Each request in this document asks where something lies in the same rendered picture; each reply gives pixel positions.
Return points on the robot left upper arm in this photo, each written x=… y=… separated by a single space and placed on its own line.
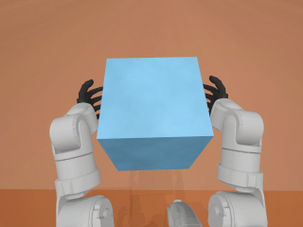
x=93 y=211

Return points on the carton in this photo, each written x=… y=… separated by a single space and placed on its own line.
x=153 y=113

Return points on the robot right upper arm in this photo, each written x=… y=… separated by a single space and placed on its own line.
x=235 y=209

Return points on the right robot thigh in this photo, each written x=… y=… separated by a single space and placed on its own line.
x=180 y=214

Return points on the robot left hand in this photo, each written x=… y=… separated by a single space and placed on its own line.
x=85 y=97

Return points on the robot right hand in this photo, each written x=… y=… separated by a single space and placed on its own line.
x=218 y=93

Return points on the robot left forearm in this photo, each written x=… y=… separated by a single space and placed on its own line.
x=72 y=146

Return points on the robot right forearm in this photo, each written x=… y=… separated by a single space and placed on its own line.
x=241 y=147

